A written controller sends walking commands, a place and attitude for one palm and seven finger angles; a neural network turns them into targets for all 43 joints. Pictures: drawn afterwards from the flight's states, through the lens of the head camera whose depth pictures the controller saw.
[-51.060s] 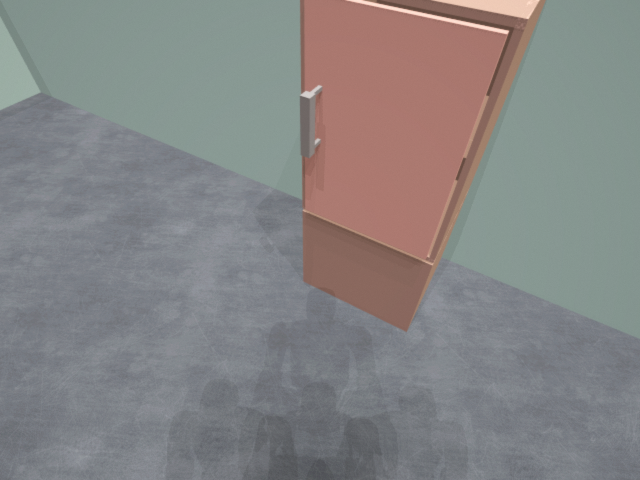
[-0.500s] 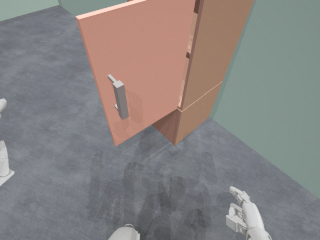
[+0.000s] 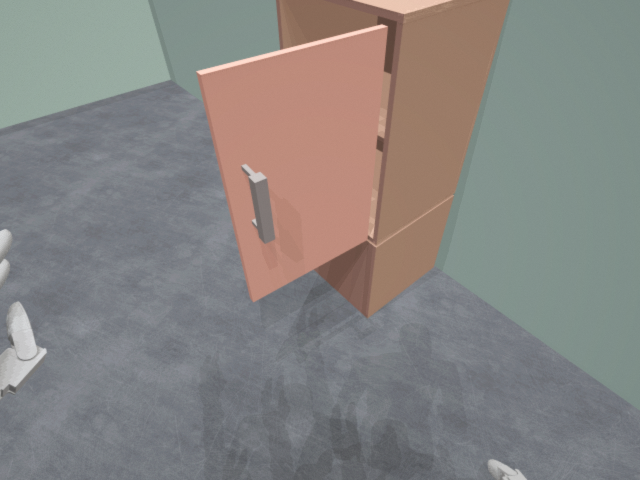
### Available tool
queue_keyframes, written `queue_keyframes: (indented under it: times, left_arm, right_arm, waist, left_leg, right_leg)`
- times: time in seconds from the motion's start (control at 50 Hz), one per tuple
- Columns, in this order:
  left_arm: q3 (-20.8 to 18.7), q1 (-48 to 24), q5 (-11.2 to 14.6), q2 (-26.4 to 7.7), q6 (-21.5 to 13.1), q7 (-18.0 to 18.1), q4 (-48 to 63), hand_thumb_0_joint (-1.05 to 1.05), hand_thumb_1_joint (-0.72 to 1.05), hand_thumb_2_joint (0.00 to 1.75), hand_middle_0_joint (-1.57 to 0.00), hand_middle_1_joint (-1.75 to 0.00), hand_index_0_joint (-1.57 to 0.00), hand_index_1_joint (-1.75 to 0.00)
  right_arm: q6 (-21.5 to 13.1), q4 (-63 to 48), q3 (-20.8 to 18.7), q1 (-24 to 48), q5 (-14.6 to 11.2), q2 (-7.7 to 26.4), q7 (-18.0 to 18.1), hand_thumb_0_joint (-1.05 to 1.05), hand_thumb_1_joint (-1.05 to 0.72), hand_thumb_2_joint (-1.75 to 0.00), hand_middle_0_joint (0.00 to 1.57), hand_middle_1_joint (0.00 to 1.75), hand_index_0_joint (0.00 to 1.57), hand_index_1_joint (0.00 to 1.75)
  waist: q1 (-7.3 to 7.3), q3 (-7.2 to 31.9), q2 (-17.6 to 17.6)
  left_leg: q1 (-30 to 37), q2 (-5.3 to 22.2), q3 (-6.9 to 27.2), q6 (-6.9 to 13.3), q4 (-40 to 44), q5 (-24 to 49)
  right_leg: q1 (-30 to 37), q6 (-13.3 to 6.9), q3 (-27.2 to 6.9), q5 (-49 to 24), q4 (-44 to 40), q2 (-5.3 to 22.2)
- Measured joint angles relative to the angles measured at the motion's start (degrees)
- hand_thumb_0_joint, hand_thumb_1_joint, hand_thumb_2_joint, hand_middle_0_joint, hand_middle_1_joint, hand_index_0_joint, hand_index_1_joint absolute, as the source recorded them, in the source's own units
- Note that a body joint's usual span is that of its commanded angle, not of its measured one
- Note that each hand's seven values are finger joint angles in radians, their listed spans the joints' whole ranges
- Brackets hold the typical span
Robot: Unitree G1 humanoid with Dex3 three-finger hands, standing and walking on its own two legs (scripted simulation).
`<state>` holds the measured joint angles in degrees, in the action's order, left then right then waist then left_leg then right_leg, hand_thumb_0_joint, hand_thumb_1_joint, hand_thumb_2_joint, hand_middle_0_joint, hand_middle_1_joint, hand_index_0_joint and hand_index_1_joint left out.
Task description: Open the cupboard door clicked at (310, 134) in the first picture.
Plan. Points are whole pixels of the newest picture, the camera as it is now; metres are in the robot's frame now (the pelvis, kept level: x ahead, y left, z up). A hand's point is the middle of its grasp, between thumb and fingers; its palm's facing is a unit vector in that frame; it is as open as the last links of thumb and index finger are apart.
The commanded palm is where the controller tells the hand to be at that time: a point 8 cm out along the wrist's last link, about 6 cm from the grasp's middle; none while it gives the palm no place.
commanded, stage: stop stepping back and stand still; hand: left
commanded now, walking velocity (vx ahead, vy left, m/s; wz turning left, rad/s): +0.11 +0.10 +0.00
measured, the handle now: (257, 203) +0.63 +0.17 -0.02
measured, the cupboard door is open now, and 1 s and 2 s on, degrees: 86 86 86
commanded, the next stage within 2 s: let the arm hang, fingers relaxed in 0.82 s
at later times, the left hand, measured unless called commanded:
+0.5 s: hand out of the picture +0.19 +0.31 +0.15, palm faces +0.42 -0.78 -0.46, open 7.4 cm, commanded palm +0.13 +0.35 +0.17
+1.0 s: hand (33, 390) +0.20 +0.33 +0.06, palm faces +0.26 -0.82 -0.51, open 7.4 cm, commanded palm none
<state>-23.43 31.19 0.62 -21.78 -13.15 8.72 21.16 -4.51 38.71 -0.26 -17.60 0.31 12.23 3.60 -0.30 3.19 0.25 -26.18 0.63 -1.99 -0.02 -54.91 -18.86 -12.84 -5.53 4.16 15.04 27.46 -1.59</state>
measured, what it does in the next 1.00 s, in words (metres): steps on the spot: left foot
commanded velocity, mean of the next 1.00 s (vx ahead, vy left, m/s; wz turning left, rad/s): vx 0.01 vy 0.00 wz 0.00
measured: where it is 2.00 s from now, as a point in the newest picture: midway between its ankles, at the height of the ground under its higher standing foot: outside the picture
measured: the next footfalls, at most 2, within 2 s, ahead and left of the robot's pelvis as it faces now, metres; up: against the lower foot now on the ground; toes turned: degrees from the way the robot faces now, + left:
left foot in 0.18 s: +0.05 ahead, +0.17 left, +0.00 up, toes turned +5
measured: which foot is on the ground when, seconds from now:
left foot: up 0.00-0.16, down 0.18-1.00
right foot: down 0.00-1.00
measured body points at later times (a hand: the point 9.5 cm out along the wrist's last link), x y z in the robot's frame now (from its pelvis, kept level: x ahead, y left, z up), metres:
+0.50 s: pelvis -0.01 +0.05 +0.00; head -0.01 +0.05 +0.45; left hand +0.16 +0.35 +0.18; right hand +0.16 -0.17 -0.08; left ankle +0.01 +0.17 -0.74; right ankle +0.00 -0.05 -0.74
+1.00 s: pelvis -0.02 +0.07 +0.00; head +0.00 +0.05 +0.44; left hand +0.18 +0.38 +0.09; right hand +0.15 -0.18 -0.11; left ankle +0.01 +0.17 -0.74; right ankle +0.00 -0.05 -0.74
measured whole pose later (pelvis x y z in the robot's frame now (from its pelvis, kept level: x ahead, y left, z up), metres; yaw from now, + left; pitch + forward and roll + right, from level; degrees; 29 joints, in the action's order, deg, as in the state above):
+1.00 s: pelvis -0.02 +0.07 +0.00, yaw +1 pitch +1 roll +0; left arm -13.5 21.6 -1.4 -22.4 -6.8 3.6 4.6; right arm -6.6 42.4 -0.6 -9.6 0.3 15.6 0.3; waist -1.0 0.0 -2.8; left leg -17.4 0.6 -3.8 1.4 -29.6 -13.3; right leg -16.0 0.2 4.3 13.9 29.0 2.0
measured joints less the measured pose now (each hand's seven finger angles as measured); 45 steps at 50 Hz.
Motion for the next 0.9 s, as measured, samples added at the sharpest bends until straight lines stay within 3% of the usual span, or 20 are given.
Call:
queue_keyframes:
  times: [0.12, 0.18, 0.24, 0.28, 0.6, 0.9]
  left_arm:
    - [2.15, -1.16, -0.42, 1.85, 1.42, 0.49, 0.55, 0.01, 0.89, 0.89, -0.21, -0.3, -0.21, -0.31]
    - [2.03, 0.26, -0.15, 1.19, 1.22, 0.7, 4.28, 0.02, 0.89, 0.89, -0.21, -0.3, -0.21, -0.31]
    - [0.77, -0.28, 0.19, -0.46, 0.66, 0.66, 5.16, 0.02, 0.89, 0.89, -0.21, -0.3, -0.21, -0.31]
    - [-0.03, -0.23, 0.27, -0.84, 0.84, 0.49, 4.44, 0.01, 0.89, 0.89, -0.21, -0.3, -0.21, -0.31]
    - [0.45, -0.17, 0.52, -0.67, 2.9, -0.13, 5.5, 0.02, 0.89, 0.89, -0.21, -0.3, -0.21, -0.31]
    - [0.78, 0.55, 0.68, -0.27, 3.34, 0.05, 5.53, 0.02, 0.89, 0.89, -0.21, -0.3, -0.21, -0.31]
  right_arm:
    - [-1.48, 0.28, -0.39, 0.66, 0.3, 0.88, 0.94, 0.01, -0.91, -0.9, 0.21, 0.3, 0.2, 0.3]
    - [-2.4, -1.53, -0.93, 1.27, 0.22, 1.96, 1.13, 0.01, -0.91, -0.9, 0.21, 0.3, 0.2, 0.3]
    - [-2.29, -1.64, -1.36, 3.51, -0.39, 1.33, 1.17, 0.01, -0.91, -0.9, 0.2, 0.3, 0.2, 0.3]
    - [-2.33, -2.25, -1.05, 4.46, -0.6, 0.99, 0.92, 0.01, -0.91, -0.9, 0.2, 0.3, 0.2, 0.3]
    - [-2.63, -4.19, 2.11, 5.31, -0.13, -2.28, 0.26, 0.01, -0.91, -0.9, 0.21, 0.3, 0.2, 0.3]
    - [-2.42, -3.51, 1.06, 5.12, -0.22, -0.96, 0.64, 0.01, -0.91, -0.9, 0.21, 0.3, 0.2, 0.3]
  waist:
    - [0.02, -1.81, 1.15]
    - [0.19, -2.5, -0.59]
    - [-0.05, -3.93, -0.23]
    - [-0.12, -3.8, -0.36]
    - [-0.38, -5.06, 0.48]
    - [0.37, -5.41, -0.07]
  left_leg:
    - [7.36, 1.8, -2.08, 1.19, 18.04, 1.18]
    - [12.85, 2.74, -1.02, 1.98, 27.35, 3.25]
    - [13.33, 3.03, -0.94, -1.58, 26.46, 5.75]
    - [13.38, 3.11, -1.5, -2.31, 25.84, 4.9]
    - [13.01, 1.24, -2.59, 0.23, 28.14, 6.05]
    - [12.8, 0.67, -2.6, 0.91, 29.25, 6.68]
  right_leg:
    - [0.18, 0.7, 0.51, -0.59, -0.28, 1.84]
    - [-0.48, 1.28, 1.29, 0.62, 2.0, 0.55]
    - [-0.31, 1.73, 0.98, 1.52, 3.79, 0.51]
    - [-0.06, 2.1, 0.39, 1.27, 3.45, 0.48]
    - [0.38, 4.95, -0.65, -1.7, -0.89, 2.15]
    - [0.69, 5.68, -0.65, -2.89, -2.96, 2.62]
